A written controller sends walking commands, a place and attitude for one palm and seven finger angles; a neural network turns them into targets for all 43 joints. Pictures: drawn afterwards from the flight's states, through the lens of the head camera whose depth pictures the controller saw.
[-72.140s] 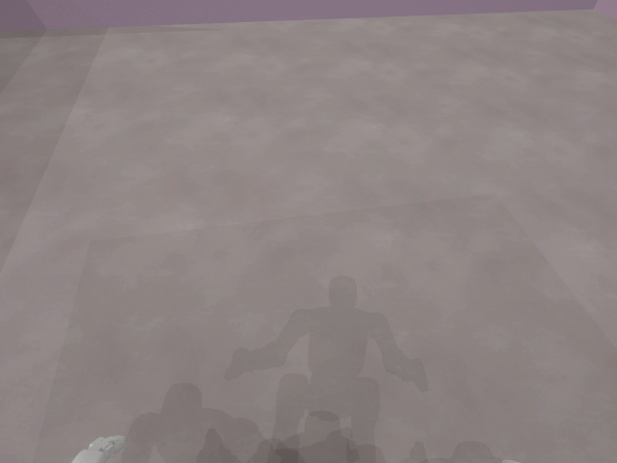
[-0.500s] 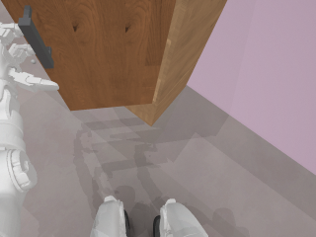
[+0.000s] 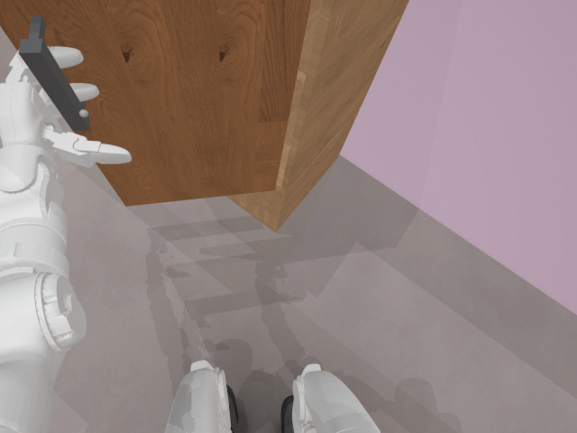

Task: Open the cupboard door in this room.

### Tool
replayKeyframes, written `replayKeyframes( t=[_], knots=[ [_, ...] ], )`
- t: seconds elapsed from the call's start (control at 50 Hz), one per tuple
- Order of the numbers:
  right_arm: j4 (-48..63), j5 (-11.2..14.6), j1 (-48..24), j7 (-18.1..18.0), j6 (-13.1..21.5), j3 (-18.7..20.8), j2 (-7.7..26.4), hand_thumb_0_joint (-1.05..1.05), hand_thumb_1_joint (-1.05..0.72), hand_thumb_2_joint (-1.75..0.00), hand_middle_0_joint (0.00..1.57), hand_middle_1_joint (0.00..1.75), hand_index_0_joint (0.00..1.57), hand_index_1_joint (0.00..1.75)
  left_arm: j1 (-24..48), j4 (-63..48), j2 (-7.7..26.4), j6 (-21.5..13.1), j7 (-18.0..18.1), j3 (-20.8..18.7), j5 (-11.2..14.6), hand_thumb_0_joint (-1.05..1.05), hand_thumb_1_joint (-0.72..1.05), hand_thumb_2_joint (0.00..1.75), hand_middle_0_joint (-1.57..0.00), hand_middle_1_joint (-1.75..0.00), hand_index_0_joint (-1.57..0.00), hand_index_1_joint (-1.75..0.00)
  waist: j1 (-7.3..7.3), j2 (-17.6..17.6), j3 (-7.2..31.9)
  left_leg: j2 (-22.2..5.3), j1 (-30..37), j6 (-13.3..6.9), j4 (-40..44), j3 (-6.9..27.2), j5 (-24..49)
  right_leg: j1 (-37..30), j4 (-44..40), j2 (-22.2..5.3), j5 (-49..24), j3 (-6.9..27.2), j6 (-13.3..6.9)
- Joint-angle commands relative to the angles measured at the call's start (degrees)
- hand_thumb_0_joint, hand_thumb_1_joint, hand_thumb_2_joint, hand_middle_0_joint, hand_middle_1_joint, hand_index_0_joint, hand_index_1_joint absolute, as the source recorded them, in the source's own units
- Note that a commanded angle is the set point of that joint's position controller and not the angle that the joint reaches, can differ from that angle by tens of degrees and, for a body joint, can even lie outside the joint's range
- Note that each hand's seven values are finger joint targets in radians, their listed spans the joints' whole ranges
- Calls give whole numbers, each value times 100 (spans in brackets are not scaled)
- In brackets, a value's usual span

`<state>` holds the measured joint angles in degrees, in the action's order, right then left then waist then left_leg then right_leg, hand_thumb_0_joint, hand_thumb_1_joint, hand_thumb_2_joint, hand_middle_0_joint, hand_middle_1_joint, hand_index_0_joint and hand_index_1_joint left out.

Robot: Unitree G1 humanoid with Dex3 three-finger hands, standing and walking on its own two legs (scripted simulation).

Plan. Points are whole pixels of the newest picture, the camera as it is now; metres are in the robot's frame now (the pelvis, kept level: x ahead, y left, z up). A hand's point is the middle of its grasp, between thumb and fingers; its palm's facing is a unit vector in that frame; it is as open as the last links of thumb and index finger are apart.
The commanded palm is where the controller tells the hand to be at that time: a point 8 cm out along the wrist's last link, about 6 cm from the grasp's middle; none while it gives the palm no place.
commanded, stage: slide the fingers in behind the handle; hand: left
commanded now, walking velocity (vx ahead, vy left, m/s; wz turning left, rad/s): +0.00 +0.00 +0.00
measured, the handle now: (60, 78) +0.57 +0.25 +0.07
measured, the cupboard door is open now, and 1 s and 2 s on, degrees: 47 47 78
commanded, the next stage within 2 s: close the thumb around the handle in 0.32 s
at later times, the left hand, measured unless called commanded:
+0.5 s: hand (83, 116) +0.52 +0.22 +0.06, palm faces +0.12 -0.99 -0.01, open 13.9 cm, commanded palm +0.50 +0.26 +0.06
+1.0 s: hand (76, 113) +0.52 +0.23 +0.06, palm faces +0.09 -1.00 +0.00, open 6.3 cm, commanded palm +0.50 +0.26 +0.06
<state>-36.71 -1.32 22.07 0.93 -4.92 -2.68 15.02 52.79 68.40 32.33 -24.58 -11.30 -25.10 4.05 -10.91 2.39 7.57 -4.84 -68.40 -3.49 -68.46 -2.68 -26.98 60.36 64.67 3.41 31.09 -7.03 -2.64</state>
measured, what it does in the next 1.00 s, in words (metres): stands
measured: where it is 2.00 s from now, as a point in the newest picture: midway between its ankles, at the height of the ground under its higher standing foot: outside the picture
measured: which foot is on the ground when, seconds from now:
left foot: down 0.00-1.00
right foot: down 0.00-1.00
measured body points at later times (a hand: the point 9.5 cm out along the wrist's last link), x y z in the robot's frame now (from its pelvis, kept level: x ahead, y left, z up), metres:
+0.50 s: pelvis +0.00 +0.00 +0.00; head +0.15 +0.03 +0.42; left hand +0.50 +0.28 +0.06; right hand +0.00 -0.27 -0.10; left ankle +0.04 +0.08 -0.64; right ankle -0.01 -0.10 -0.64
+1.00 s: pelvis +0.00 +0.01 +0.00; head +0.15 +0.04 +0.42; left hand +0.51 +0.29 +0.06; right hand -0.01 -0.26 -0.10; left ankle +0.04 +0.08 -0.64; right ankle -0.01 -0.10 -0.64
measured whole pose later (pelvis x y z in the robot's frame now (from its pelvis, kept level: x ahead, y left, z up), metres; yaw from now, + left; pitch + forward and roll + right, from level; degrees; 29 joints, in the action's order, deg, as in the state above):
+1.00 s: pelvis +0.00 +0.01 +0.00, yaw +0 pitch +27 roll -6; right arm -36.9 -1.1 22.0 0.6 -4.7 -2.8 15.3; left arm 53.9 69.4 33.5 -24.5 -13.2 -25.1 4.6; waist -11.1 2.4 7.5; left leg -4.6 -69.2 -4.1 -69.0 -2.6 -27.1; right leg 60.9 64.7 3.4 30.9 -6.9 -2.0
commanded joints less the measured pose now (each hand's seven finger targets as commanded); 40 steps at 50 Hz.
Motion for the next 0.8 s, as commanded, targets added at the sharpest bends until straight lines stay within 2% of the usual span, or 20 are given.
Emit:
replayKeyframes(
  t=[0.0,0.06,0.08,0.16,0.2,0.28,0.32,0.36,0.4,0.44,0.5,0.58,0.6,0.62,0.68,0.7,0.72,0.74,0.76,0.78],
  knots=[
    [169,-9,1105,-59,29,421,1150,0,-90,-90,20,30,20,30,2285,-1342,1383,-464,52,-63,53,0,-50,30,-30,-120,-30,-120,9,939,3051,134,3573,152,575,886,2618,-395,-787,110,-2093,471,126],
    [176,18,1074,-48,18,421,1125,0,-90,-90,20,30,20,30,2171,-1234,1159,-470,24,51,131,0,-50,30,-30,-120,-30,-120,-18,849,2907,162,3447,139,593,835,2540,-448,-827,111,-2122,487,139],
    [157,16,1081,-58,15,418,1139,0,-90,-90,20,30,20,30,2158,-1149,1332,-447,37,-81,125,0,-50,30,-30,-120,-30,-120,-7,726,2788,163,3252,121,589,803,2373,-546,-848,112,-2072,512,147],
    [122,16,1090,-89,35,411,1150,0,-90,-90,20,30,20,30,2406,-1054,1413,-486,66,-52,48,0,-50,30,-30,-120,-30,-120,-102,718,2663,174,3099,98,559,791,2179,-445,-847,97,-1946,553,153],
    [121,15,1060,-98,45,398,1142,0,-90,-90,20,30,20,30,2523,-1015,1312,-493,42,88,37,0,-50,30,-30,-120,-30,-120,-156,801,2570,174,3061,104,558,804,2042,-329,-856,87,-1798,551,148],
    [141,13,1051,-117,65,391,1170,0,-90,-90,20,30,20,30,2419,-971,1571,-503,-11,-107,70,0,-50,30,-30,-120,-30,-120,-76,863,2829,187,3037,90,492,770,2170,-482,-816,84,-1943,601,148],
    [161,16,1055,-117,63,379,1153,0,-90,-90,20,30,20,30,2410,-939,1516,-469,-44,-64,76,0,-50,30,-30,-120,-30,-120,-80,849,2797,189,2992,89,490,764,2171,-520,-810,85,-1967,588,153],
    [170,16,1048,-110,66,394,1152,0,-90,-90,20,30,20,30,2464,-1136,1515,-502,-58,-65,88,0,-50,30,-30,-120,-30,-120,-35,1087,3028,179,3241,104,474,773,2369,-467,-768,83,-2076,583,144],
    [179,27,1043,-112,58,397,1170,0,-90,-90,20,30,20,30,2306,-1113,1623,-462,-72,-174,112,0,-50,30,-30,-120,-30,-120,-3,912,3046,177,3176,104,476,769,2395,-599,-782,91,-2140,579,152],
    [177,28,1075,-119,60,386,1167,0,-90,-90,20,30,20,30,2324,-1074,1648,-435,-72,-204,129,0,-39,35,-31,-121,-31,-121,-34,811,2969,185,3047,78,459,760,2375,-653,-767,104,-2178,591,153],
    [161,41,1029,-116,51,385,1161,0,-90,-90,20,30,20,30,2433,-1094,1528,-406,-74,-75,112,0,-22,42,-32,-123,-32,-123,-67,928,2854,167,3109,105,501,786,2217,-481,-812,96,-1971,561,157],
    [155,48,1033,-144,76,362,1188,0,-90,-90,20,30,20,30,2423,-862,1679,-351,-73,-151,113,0,0,52,-34,-125,-34,-125,-116,761,2637,178,2808,77,478,753,2013,-510,-845,94,-1858,596,170],
    [154,32,1045,-149,82,359,1198,0,-90,-90,20,30,20,30,2545,-1021,1854,-373,-70,-257,108,0,6,54,-34,-126,-34,-126,-86,830,2768,173,2790,68,451,745,2055,-601,-813,90,-1913,624,170],
    [162,44,1040,-144,83,362,1175,0,-90,-90,20,30,20,30,2474,-963,1687,-361,-95,-108,77,0,12,56,-34,-127,-34,-127,-102,889,2800,179,2869,84,466,757,2063,-535,-806,89,-1892,602,162],
    [156,30,1061,-143,88,370,1205,0,-90,-90,20,30,20,30,2339,-929,1781,-373,-125,-217,91,0,28,64,-36,-128,-36,-128,-52,940,2811,150,3041,106,475,800,2196,-398,-778,93,-1895,552,143],
    [170,27,1040,-132,98,361,1190,0,-90,-90,20,30,20,30,2418,-1020,1659,-377,-155,-102,114,0,34,66,-36,-129,-36,-129,-83,1022,2872,156,3077,100,468,803,2226,-382,-770,90,-1923,556,151],
    [169,34,1061,-138,94,369,1207,0,-90,-90,20,30,20,30,2277,-903,1748,-345,-165,-211,123,0,40,68,-36,-130,-36,-130,-50,842,2859,154,2996,97,462,797,2179,-444,-778,97,-1900,553,151],
    [160,25,1075,-138,105,355,1200,0,-90,-90,20,30,20,30,2435,-1000,1723,-383,-191,-174,148,0,45,71,-37,-130,-37,-130,-86,952,2881,156,3048,89,456,815,2279,-414,-741,102,-1972,552,142],
    [164,27,1077,-138,93,373,1221,0,-90,-90,20,30,20,30,2373,-1029,1822,-378,-191,-254,139,0,51,73,-37,-131,-37,-131,-24,1026,2964,142,3169,118,481,837,2327,-396,-742,98,-1967,536,137],
    [186,41,1063,-124,87,367,1189,0,-90,-90,20,30,20,30,2281,-1054,1661,-363,-214,-156,153,0,56,76,-38,-131,-38,-131,-3,1048,2957,150,3222,126,503,824,2370,-403,-749,104,-1980,517,135]
  ],
)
